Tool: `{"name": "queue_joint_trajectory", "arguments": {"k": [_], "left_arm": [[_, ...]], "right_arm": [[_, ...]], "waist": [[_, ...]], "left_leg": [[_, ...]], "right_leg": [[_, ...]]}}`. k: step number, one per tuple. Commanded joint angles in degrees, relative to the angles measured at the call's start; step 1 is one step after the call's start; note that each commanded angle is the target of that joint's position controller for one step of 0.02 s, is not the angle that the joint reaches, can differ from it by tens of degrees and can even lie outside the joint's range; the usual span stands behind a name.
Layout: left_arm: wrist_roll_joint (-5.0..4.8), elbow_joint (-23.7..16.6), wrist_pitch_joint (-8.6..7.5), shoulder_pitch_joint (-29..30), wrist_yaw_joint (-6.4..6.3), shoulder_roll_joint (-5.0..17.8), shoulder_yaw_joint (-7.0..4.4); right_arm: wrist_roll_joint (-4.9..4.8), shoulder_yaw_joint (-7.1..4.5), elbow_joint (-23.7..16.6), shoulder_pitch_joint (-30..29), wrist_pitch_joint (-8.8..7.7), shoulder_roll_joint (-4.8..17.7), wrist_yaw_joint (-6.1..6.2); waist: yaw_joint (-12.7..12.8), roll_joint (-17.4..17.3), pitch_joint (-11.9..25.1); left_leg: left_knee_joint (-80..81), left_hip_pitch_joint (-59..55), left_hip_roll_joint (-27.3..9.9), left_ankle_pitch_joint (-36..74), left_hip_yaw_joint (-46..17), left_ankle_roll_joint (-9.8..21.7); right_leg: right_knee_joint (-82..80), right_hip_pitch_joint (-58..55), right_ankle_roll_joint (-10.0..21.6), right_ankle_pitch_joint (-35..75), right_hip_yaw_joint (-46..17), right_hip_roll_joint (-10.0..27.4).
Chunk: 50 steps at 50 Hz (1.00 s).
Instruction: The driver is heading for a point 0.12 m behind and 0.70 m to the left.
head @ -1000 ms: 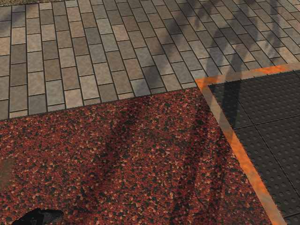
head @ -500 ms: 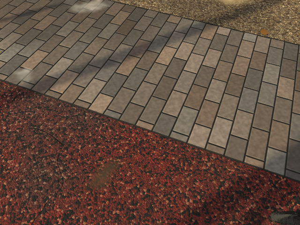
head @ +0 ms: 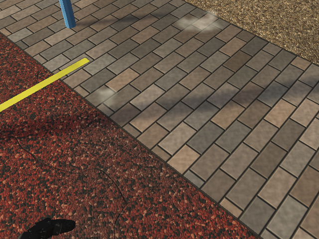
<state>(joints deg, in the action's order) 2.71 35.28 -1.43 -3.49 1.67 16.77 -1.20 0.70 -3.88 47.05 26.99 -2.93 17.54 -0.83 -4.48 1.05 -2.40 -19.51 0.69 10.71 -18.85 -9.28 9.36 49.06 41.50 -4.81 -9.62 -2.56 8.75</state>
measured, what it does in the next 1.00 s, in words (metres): walks ahead, turning left: right foot, then left foot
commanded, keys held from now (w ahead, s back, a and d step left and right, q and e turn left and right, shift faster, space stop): w+q+shift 0.02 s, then q+shift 0.18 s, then w+q+shift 0.80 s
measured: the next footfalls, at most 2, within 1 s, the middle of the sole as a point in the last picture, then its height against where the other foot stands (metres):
right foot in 0.14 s outside the picture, level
left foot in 0.66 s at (99, 212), level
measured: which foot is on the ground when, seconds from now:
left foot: down 0.00-0.14, up 0.16-0.64, down 0.66-1.00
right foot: up 0.00-0.12, down 0.14-0.64, up 0.66-1.00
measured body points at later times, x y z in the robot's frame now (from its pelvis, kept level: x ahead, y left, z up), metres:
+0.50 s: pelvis +0.37 +0.00 +0.00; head +0.39 +0.02 +0.45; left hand +0.20 +0.24 -0.12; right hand +0.72 -0.08 -0.05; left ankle +0.44 +0.17 -0.66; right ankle +0.33 -0.15 -0.73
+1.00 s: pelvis +0.68 +0.30 +0.00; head +0.70 +0.33 +0.44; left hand +0.65 +0.64 -0.06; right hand +0.90 +0.10 -0.12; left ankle +0.56 +0.20 -0.73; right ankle +0.96 +0.36 -0.68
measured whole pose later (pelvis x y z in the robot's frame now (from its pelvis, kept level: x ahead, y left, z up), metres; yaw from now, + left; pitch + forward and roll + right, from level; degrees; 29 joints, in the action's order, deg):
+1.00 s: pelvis +0.68 +0.30 +0.00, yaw +58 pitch +2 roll +0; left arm 2.3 33.3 -1.5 0.4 1.6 16.2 -0.4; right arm 0.3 -4.1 47.3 27.7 -3.7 18.1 -0.7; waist -6.8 0.5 -2.6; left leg -16.8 -3.6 11.0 -20.1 -13.4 10.1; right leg 40.9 42.0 -4.0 -2.7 -3.1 6.9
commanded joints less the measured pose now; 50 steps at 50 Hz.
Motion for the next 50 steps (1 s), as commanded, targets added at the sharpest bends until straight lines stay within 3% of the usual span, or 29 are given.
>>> {"name": "queue_joint_trajectory", "arguments": {"k": [1,4,5,6,7,8,9,10,11,12,14,18,21,26,28,30,32,33,34,35,36,37,38,39,40,41,43,46,50], "left_arm": [[-0.92,-5.45,-0.89,6.98,0.32,4.22,-0.63],[-0.74,-4.68,-1.55,3.36,-0.74,5.77,-1.08],[-0.75,-3.29,-1.79,-2.34,-1.75,8.06,-1.96],[-0.94,-1.35,-2.3,-11.37,-2.72,9.85,-2.81],[0.04,0.73,-2.85,-21.77,-3.5,12.94,-3.84],[2.64,0.84,-3.33,-24.77,-3.28,17.04,-4.47],[0.63,-0.22,-2.15,-21.87,-2.62,16.22,-5.14],[-0.07,-1.45,-1.58,-15.55,-2.79,10.08,-3.68],[0.1,-0.49,-1.34,-12.94,-2.59,5.21,-2.25],[0.35,0.34,-1.02,-12.42,-2.66,4.12,-1.84],[-0.52,2.34,-1.3,-12.67,-2.52,5.05,-2.1],[-1.67,5.42,-3.86,-14.48,-1.67,5.66,-2.83],[-1.32,7.31,-4.36,-15.43,-1.53,5.55,-2.95],[-0.65,10.83,-3.88,-21.9,-2.07,7.96,-3.79],[-0.69,11.98,-2.93,-23.64,-2.43,8.79,-3.89],[-0.92,12.15,-1.94,-23.62,-2.74,11.3,-4.22],[-1.18,11.04,-0.21,-21.74,-2.45,15.06,-5.15],[-1.3,9.45,0.23,-19.22,-2.01,14.75,-5.04],[-0.4,7.09,0.29,-20.48,-0.89,7.15,-3.53],[-0.54,0.58,-1.03,-13.98,-0.74,7.5,-3.59],[-0.78,-2.87,-2.61,-7.05,-0.76,9.03,-3.47],[-1.36,-2.38,-3.64,-7.63,-0.95,7.41,-2.64],[-0.95,-0.99,-3.78,-9.04,-1.2,7.14,-2.35],[0.16,-0.01,-2.95,-10.49,-1.32,6.78,-2.3],[0.84,0.42,-1.8,-12.98,-1.26,6.67,-2.18],[1.2,0.49,-0.81,-12.15,-1.14,6.55,-2.15],[0.97,-1.29,0.05,-6.16,-0.81,5.25,-1.58],[-0.06,-4.89,-0.34,4.29,-0.24,3.31,-0.45],[-1.05,-6.75,-0.96,8.72,-0.02,4.3,-0.31]], "right_arm": [[-0.57,-2.68,-4.43,-4.27,-2.1,10.33,0.09],[-1.21,-3.16,-3.16,-3.59,-1.35,11.95,0.94],[-1.06,-3.51,-2.9,-3.66,-1.22,13.4,0.99],[-1.48,-3.78,-3.31,-6.03,-1.42,14.45,0.79],[-1.76,-2.84,-4.52,-8.06,-1.81,10.5,0.71],[-4.14,-0.71,-6.71,-1.12,-1.1,0.19,1.79],[-2.27,-1.51,-6.99,0.81,-0.08,8.11,2.66],[-1.09,-2.24,-6.36,-4.1,0.64,10.06,2.39],[-0.09,-2.04,-6.2,-6.74,1.24,9.44,1.44],[0.38,-1.82,-6.53,-8.36,1.96,8.28,0.04],[1.1,-0.98,-8.38,-10.98,3.91,5.27,-2.28],[2.05,0.32,-13.1,-19.44,4.7,2.63,-3.56],[1.28,0.94,-15.18,-24.35,4.38,2.37,-4.08],[1.04,1.84,-17.78,-34.87,3.96,2.32,-5.33],[1.14,2.11,-17.64,-35.85,3.67,1.88,-5.23],[0.75,1.65,-16.13,-31.62,3.54,2.44,-4.08],[0.17,-0.41,-11.92,-16.45,3.03,5.83,-2.55],[0.45,-2.38,-7.24,-3.05,2.7,8.54,-1.33],[-0.04,-4.12,-6.29,-6.87,3.07,13.84,0.03],[0.0,-5.21,-9.09,-7.33,4.02,18.85,0.03],[1.02,-5.09,-8.65,-4.26,4.17,17.74,0.29],[0.74,-4.77,-7.04,-4.61,3.47,15.83,0.7],[0.72,-4.12,-6.66,-6.64,2.47,13.41,1.03],[0.42,-3.34,-6.83,-9.67,1.59,11.56,1.35],[0.09,-2.63,-7.26,-10.91,0.68,10.22,1.46],[-0.44,-2.02,-6.91,-10.55,-0.13,8.66,1.24],[-0.44,-1.83,-6.41,-8.89,-1.18,8.47,0.82],[0.08,-2.12,-5.43,-5.87,-1.81,9.09,0.34],[-0.98,-2.69,-3.33,-2.35,-2.06,10.5,0.43]], "waist": [[1.34,-3.61,-3.21],[2.49,-2.79,-0.02],[4.91,-3.31,4.22],[10.45,-3.61,8.31],[15.0,-3.15,14.17],[10.13,15.22,24.09],[8.92,14.31,33.18],[8.15,10.0,25.19],[7.43,6.59,17.04],[6.92,6.75,13.18],[5.62,7.88,6.03],[4.59,3.1,1.1],[4.07,3.28,-1.09],[6.83,1.51,-7.14],[6.42,1.64,-7.52],[3.16,3.46,-3.4],[-4.14,4.96,5.01],[-9.66,2.58,11.09],[-3.04,-9.77,9.37],[-2.22,-11.56,14.26],[-3.53,-3.43,11.85],[-1.14,-0.99,6.2],[1.96,1.91,2.28],[4.7,3.09,1.64],[6.64,0.54,1.81],[7.08,0.82,0.63],[5.98,1.29,-2.08],[2.75,-0.12,-4.68],[0.0,-3.18,-1.69]], "left_leg": [[9.75,11.86,-12.49,24.53,-14.17,6.82],[-0.05,6.7,-11.41,47.63,-13.14,1.51],[-8.57,5.96,-10.38,56.13,-13.19,-0.99],[-20.54,9.18,-8.52,54.86,-13.13,-3.18],[-35.18,16.18,-5.26,40.81,-11.02,-4.92],[-59.41,31.89,2.48,-19.46,-2.1,-6.91],[-66.35,33.42,-1.33,-14.66,0.21,-6.49],[-63.35,33.35,-5.13,-7.9,1.84,-6.66],[-60.1,34.93,-7.85,-4.19,3.26,-6.52],[-58.47,35.3,-10.18,-2.28,3.67,-6.49],[-55.96,33.86,-12.88,-0.22,4.97,-6.14],[-52.34,41.27,-16.53,6.46,5.69,-5.16],[-45.74,43.16,-16.79,14.85,7.48,-4.63],[-32.07,43.56,-15.95,15.39,14.77,-1.48],[-27.52,40.96,-14.09,10.99,17.92,0.58],[-25.76,32.08,-8.93,5.32,21.48,2.62],[-24.15,14.56,-3.96,-1.09,21.16,4.7],[-19.46,-4.67,-2.55,-1.39,16.8,6.56],[-13.31,-16.25,-13.46,-12.6,-3.45,8.91],[-1.67,-22.78,-21.56,-19.52,-33.29,15.0],[3.95,-21.36,-23.75,-14.35,-35.73,13.96],[5.45,-13.95,-23.86,-7.59,-32.04,13.53],[5.45,-5.73,-21.22,-1.52,-26.26,12.06],[5.19,0.09,-17.59,2.04,-20.47,10.62],[5.47,4.49,-16.63,5.14,-19.13,11.43],[6.26,7.94,-15.25,6.7,-18.11,11.58],[9.2,13.87,-13.11,6.0,-16.18,11.2],[10.22,16.09,-10.38,14.4,-14.43,9.16],[7.46,8.58,-12.45,32.11,-15.65,6.01]], "right_leg": [[-10.46,-10.59,1.06,11.83,2.76,-4.78],[-18.41,-22.52,3.61,11.65,3.17,-9.72],[-18.12,-30.7,4.24,9.54,3.09,-11.68],[-20.79,-41.77,4.81,13.76,2.25,-9.76],[-19.62,-54.99,5.64,12.9,-2.62,-2.22],[-16.66,-71.29,11.23,39.41,-23.69,22.43],[-17.92,-69.65,14.82,39.22,-33.39,22.69],[-20.67,-59.72,13.92,36.13,-23.38,18.45],[-22.81,-52.13,12.23,23.72,-15.72,13.97],[-26.13,-47.17,11.39,10.91,-12.18,11.51],[-33.43,-36.06,11.14,-5.81,-8.16,10.63],[-39.43,-34.25,11.42,-5.69,-1.07,13.28],[-40.36,-34.81,9.63,-3.25,8.03,10.61],[-43.29,-41.71,7.98,3.13,18.1,8.72],[-39.91,-46.04,7.36,19.27,22.08,8.0],[-31.01,-48.84,7.1,50.82,24.09,8.71],[-10.15,-46.03,7.94,64.5,23.17,10.93],[8.57,-33.95,7.09,55.04,21.99,10.25],[26.81,-11.17,4.39,-4.51,20.04,1.58],[40.96,5.09,1.52,-19.87,10.63,-7.77],[38.82,10.38,1.76,-14.74,1.79,-4.98],[34.05,9.05,2.2,-12.02,0.87,-2.99],[29.31,5.02,2.2,-11.11,0.64,-1.09],[26.02,0.33,1.91,-11.7,0.03,0.0],[23.69,-2.73,1.16,-12.44,-0.17,0.51],[21.25,-3.79,0.4,-13.6,-0.1,0.97],[13.38,-4.4,-0.7,-11.01,1.44,0.87],[-0.73,-5.99,-0.67,2.87,2.82,-1.97],[-12.83,-12.72,2.01,13.25,2.51,-5.92]]}}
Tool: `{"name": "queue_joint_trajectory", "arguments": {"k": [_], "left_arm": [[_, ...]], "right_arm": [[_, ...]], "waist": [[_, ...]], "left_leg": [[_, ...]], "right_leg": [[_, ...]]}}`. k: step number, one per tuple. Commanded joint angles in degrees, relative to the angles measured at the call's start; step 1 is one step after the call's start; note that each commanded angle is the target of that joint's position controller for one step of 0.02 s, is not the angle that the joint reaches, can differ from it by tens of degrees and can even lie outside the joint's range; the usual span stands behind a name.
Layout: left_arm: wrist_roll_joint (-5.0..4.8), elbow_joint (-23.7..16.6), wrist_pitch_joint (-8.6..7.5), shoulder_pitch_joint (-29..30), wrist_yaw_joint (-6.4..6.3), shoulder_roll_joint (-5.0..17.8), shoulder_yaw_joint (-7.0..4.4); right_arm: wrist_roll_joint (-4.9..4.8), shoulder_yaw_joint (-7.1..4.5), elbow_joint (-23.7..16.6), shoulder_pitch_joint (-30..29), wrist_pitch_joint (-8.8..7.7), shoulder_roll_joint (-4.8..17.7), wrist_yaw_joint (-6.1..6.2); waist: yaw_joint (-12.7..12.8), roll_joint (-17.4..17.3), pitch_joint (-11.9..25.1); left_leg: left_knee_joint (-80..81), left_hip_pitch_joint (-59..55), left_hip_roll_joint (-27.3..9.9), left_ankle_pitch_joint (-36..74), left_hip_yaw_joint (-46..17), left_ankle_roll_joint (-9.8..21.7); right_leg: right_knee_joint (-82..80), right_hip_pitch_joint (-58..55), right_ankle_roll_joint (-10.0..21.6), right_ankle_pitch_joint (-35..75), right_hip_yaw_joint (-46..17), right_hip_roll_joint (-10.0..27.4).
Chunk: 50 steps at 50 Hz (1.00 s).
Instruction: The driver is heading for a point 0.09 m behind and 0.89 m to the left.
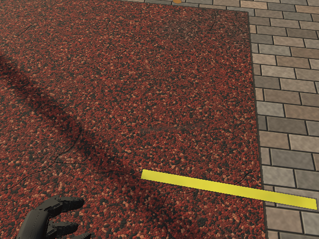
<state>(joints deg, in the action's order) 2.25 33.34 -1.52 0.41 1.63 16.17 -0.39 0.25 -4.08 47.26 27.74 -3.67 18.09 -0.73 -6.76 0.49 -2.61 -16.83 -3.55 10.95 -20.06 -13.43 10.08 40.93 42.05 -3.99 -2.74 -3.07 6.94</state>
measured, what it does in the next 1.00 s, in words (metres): walks ahead, turning left: right foot, then left foot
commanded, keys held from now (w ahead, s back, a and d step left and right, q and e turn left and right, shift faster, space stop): w+q+shift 0.06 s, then w+shift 0.28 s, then shift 0.22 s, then q+shift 0.44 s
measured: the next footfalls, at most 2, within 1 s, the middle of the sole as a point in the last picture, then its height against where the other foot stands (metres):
right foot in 0.10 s outside the picture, level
left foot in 0.52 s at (111, 192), level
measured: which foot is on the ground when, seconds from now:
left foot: down 0.00-0.10, up 0.12-0.50, down 0.52-1.00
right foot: up 0.00-0.08, down 0.10-0.50, up 0.52-1.00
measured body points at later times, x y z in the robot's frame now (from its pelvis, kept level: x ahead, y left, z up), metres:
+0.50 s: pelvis +0.46 +0.02 -0.01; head +0.50 +0.05 +0.43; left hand +0.27 +0.24 -0.14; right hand +0.79 -0.07 -0.06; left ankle +0.62 +0.14 -0.72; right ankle +0.28 -0.16 -0.72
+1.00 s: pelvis +0.66 +0.07 +0.01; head +0.69 +0.10 +0.45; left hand +0.72 +0.39 -0.08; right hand +0.84 -0.18 -0.11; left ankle +0.62 +0.14 -0.73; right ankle +0.78 +0.00 -0.71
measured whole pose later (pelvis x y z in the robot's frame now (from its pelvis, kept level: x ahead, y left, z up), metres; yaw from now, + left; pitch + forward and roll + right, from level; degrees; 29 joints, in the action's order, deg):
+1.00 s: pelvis +0.66 +0.07 +0.01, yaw +34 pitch +1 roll +1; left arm 0.4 38.3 1.7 -1.9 -2.3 15.3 -0.1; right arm 1.0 -5.4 47.4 19.7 1.3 17.8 0.3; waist -4.8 1.6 -2.7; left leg -27.2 13.9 11.8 -12.6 -14.4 4.8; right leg 41.0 26.2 -1.9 -17.8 -5.7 -1.5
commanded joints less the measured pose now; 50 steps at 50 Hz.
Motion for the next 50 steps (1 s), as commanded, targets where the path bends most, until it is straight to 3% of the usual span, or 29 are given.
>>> {"name": "queue_joint_trajectory", "arguments": {"k": [1,2,3,4,5,6,7,8,9,10,13,14,17,19,21,23,24,25,26,27,28,29,30,31,32,36,42,47,50], "left_arm": [[-0.7,-4.76,-1.0,3.99,-0.13,5.39,-1.24],[-0.78,-3.93,-1.11,0.82,-0.55,6.4,-1.64],[-0.97,-2.15,-1.27,-5.61,-1.3,9.04,-2.75],[-1.23,0.45,-1.45,-16.88,-2.31,11.36,-4.06],[-0.65,3.58,-1.55,-29.57,-3.65,14.06,-5.47],[1.87,5.06,-2.11,-35.63,-4.22,18.17,-6.55],[1.52,4.45,-2.19,-27.64,-2.99,18.24,-6.71],[0.82,2.99,-2.05,-19.44,-2.3,11.15,-5.7],[0.36,3.71,-2.03,-17.28,-1.86,7.31,-4.91],[0.67,5.18,-2.19,-17.7,-1.63,5.81,-4.5],[0.04,11.09,-3.99,-22.38,-0.89,3.59,-3.42],[-0.53,12.19,-4.54,-23.03,-0.64,4.08,-3.42],[-0.82,13.44,-5.43,-23.05,-0.56,6.17,-3.57],[-1.62,14.05,-5.66,-22.49,-0.28,5.71,-3.15],[-2.3,15.93,-6.11,-25.28,0.07,8.44,-3.49],[-2.8,16.68,-5.77,-26.16,-0.44,11.58,-4.02],[-2.91,16.9,-5.16,-26.04,-1.0,12.25,-4.01],[-3.39,17.01,-4.55,-26.04,-1.48,11.84,-3.77],[-3.33,15.93,-4.03,-27.76,-1.55,8.65,-3.16],[-4.13,15.51,-3.21,-38.72,-1.73,0.79,-1.66],[-4.91,15.4,-2.31,-38.1,-2.96,4.85,-2.4],[-4.07,13.82,-2.16,-32.3,-2.81,6.22,-2.41],[-2.21,12.76,-2.0,-26.77,-2.52,6.44,-2.24],[-1.0,12.12,-1.44,-23.83,-2.29,5.46,-2.01],[-0.09,11.67,-0.32,-23.0,-2.19,5.54,-2.18],[-0.37,9.27,2.3,-20.81,-2.56,2.38,-1.92],[-0.78,4.09,3.88,-8.97,-3.58,3.95,-2.03],[-1.64,1.64,3.17,-3.07,-4.12,5.39,-1.73],[-2.4,1.96,1.89,-5.56,-4.41,5.99,-1.6]], "right_arm": [[-0.63,-2.58,-3.42,-3.77,-1.16,10.35,0.65],[-0.68,-2.73,-3.48,-4.87,-1.09,11.23,0.88],[-0.4,-3.03,-3.32,-5.27,-1.11,12.88,0.79],[0.1,-3.37,-3.24,-7.59,-1.26,14.98,0.45],[0.87,-2.59,-3.5,-9.8,-2.01,12.1,0.21],[-0.21,-0.07,-5.78,-8.07,-2.62,1.96,0.27],[-1.02,1.18,-7.19,-3.06,-2.61,1.89,0.29],[0.63,0.99,-4.74,-5.78,-1.66,5.0,0.65],[1.79,0.93,-4.46,-9.24,-1.09,5.77,-0.08],[2.54,1.08,-5.21,-12.92,-0.67,5.18,-0.8],[2.67,2.59,-8.12,-16.81,0.41,0.94,-2.4],[2.74,2.95,-9.23,-18.72,0.67,0.48,-2.64],[2.75,3.77,-13.37,-27.14,0.51,1.76,-3.45],[2.74,4.97,-14.37,-31.22,-0.22,-0.11,-4.5],[2.59,5.5,-13.31,-31.2,-0.89,-1.53,-4.8],[3.38,4.58,-10.03,-24.69,-0.98,0.98,-3.76],[3.58,3.86,-6.61,-16.01,-1.15,2.47,-2.99],[4.0,3.05,-3.44,-8.29,-1.36,4.48,-2.1],[4.93,2.03,-1.79,-3.46,-1.46,8.44,-0.98],[5.04,1.52,-3.09,-4.01,-1.43,11.35,-0.56],[0.6,0.29,-3.27,-2.22,-1.17,10.62,-0.2],[-1.02,0.42,-3.5,-8.27,-0.75,8.68,0.57],[-1.33,1.48,-2.8,-12.53,-0.64,4.55,0.78],[-1.09,2.01,-2.13,-14.1,-0.48,2.49,1.22],[-1.08,1.94,-1.8,-13.92,-0.3,2.38,1.48],[0.06,-0.23,-1.5,-13.04,-0.16,5.97,0.92],[0.22,-1.65,-1.82,-9.57,2.29,6.38,0.96],[0.87,-3.06,-2.54,-6.8,4.21,8.21,1.19],[0.74,-3.67,-3.97,-9.44,5.08,8.79,1.25]], "waist": [[3.01,-2.65,-0.78],[4.69,-2.8,1.28],[7.61,-2.6,6.04],[14.53,-2.61,11.5],[20.7,-1.95,16.69],[19.27,14.03,22.28],[12.02,24.63,24.57],[10.55,13.65,14.55],[10.09,4.49,8.61],[9.97,0.42,5.49],[7.76,2.99,0.38],[7.09,3.02,-1.1],[6.24,2.9,-4.29],[6.33,0.97,-5.96],[6.35,1.81,-4.53],[3.62,4.34,0.8],[-0.21,5.29,5.45],[-3.59,6.0,8.85],[-3.56,1.1,14.26],[3.4,-10.86,26.3],[0.71,-5.67,34.97],[2.64,-5.63,28.38],[4.58,-3.44,17.58],[6.38,-3.18,11.29],[7.54,-2.91,8.12],[10.29,-1.68,10.1],[7.65,-3.76,8.61],[4.81,-5.94,5.73],[5.84,-7.59,4.58]], "left_leg": [[3.16,11.57,-12.8,36.52,-11.44,4.09],[-0.62,10.84,-12.32,44.11,-11.17,2.43],[-8.61,9.81,-11.83,52.94,-10.9,0.77],[-21.24,12.31,-11.12,55.66,-9.34,-0.37],[-37.16,19.94,-8.57,48.86,-6.59,-1.24],[-59.41,35.28,-1.66,6.36,-1.45,-2.53],[-65.23,43.05,-1.38,-4.57,1.28,-2.7],[-65.37,44.64,-6.96,1.95,3.17,-2.37],[-62.87,43.23,-9.11,5.54,4.71,-2.93],[-60.5,42.61,-10.29,5.43,5.28,-3.06],[-55.97,44.69,-11.5,3.18,3.01,-3.39],[-53.82,47.15,-11.85,3.69,2.57,-3.61],[-41.89,48.83,-12.29,11.46,5.17,-4.76],[-26.47,36.73,-10.9,19.19,14.12,-4.97],[-20.22,25.63,-9.1,25.34,17.29,-4.45],[-16.69,18.04,-5.57,23.33,18.87,-3.31],[-14.31,9.95,-4.75,24.36,17.97,-2.3],[-10.38,2.25,-7.03,28.94,15.67,-1.6],[-13.97,-8.38,-17.24,46.69,7.97,-0.42],[-23.9,-24.18,-36.97,92.14,-13.34,8.19],[-22.55,-25.85,-38.02,98.53,-15.68,11.16],[-15.9,-17.09,-33.14,79.75,-11.48,10.53],[-11.31,-6.85,-28.01,68.08,-7.74,8.04],[-8.51,-0.29,-24.72,64.92,-5.98,6.61],[-6.25,6.73,-22.38,66.41,-4.5,5.34],[-4.22,13.77,-19.43,64.91,-2.32,6.16],[-3.97,17.67,-16.25,47.9,-6.58,3.15],[-7.58,10.94,-15.92,41.32,-14.86,2.71],[-9.72,10.89,-14.02,36.92,-19.31,0.1]], "right_leg": [[-7.74,-16.88,1.88,5.84,2.7,-4.98],[-9.79,-23.3,2.51,3.8,2.69,-6.68],[-8.81,-32.04,3.18,-0.67,2.69,-8.51],[-8.43,-43.7,3.99,-4.19,3.92,-8.1],[-6.3,-57.05,5.17,-12.04,1.14,-3.54],[-12.69,-68.62,9.21,-35.11,-21.65,11.95],[-25.91,-65.92,12.95,-41.01,-49.37,18.2],[-26.89,-56.15,13.65,-45.33,-43.54,15.76],[-26.27,-47.84,14.18,-38.08,-34.38,13.47],[-26.28,-42.76,13.67,-30.67,-27.76,11.06],[-29.25,-36.11,13.3,-20.44,-17.61,8.55],[-30.81,-35.6,13.2,-17.97,-15.07,8.79],[-36.11,-32.82,12.64,-7.45,-4.27,7.2],[-38.32,-26.42,10.59,11.34,5.53,2.81],[-38.15,-26.84,10.3,25.61,7.2,3.49],[-27.87,-34.28,8.87,42.27,8.79,3.27],[-17.13,-35.88,7.72,46.19,9.38,2.8],[-4.3,-34.53,6.24,42.39,10.04,1.05],[14.17,-27.16,5.16,14.18,10.43,-3.05],[40.93,-13.34,3.92,-36.35,4.97,-10.58],[46.28,-10.48,4.88,-34.02,-5.5,-10.53],[41.65,-7.91,4.68,-26.94,-2.99,-7.25],[34.83,-6.76,4.12,-23.42,0.17,-4.37],[30.9,-6.93,3.43,-22.54,0.78,-3.32],[28.28,-10.71,2.77,-21.18,1.29,-3.24],[21.35,-14.06,1.01,-18.7,1.77,-3.94],[13.54,-13.49,0.89,-9.86,0.46,-5.28],[4.65,-11.95,1.87,-15.46,-2.45,-8.11],[-7.67,-19.47,2.75,-15.97,-3.51,-9.52]]}}
Keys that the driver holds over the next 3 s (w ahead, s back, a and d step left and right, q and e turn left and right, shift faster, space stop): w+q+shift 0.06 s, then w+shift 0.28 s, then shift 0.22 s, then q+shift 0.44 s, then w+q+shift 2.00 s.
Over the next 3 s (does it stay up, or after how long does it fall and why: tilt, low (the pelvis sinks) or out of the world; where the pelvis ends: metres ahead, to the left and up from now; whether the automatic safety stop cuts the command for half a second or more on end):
stays up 0.73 1.11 0.00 its command is cut before an obstacle after 2.2 s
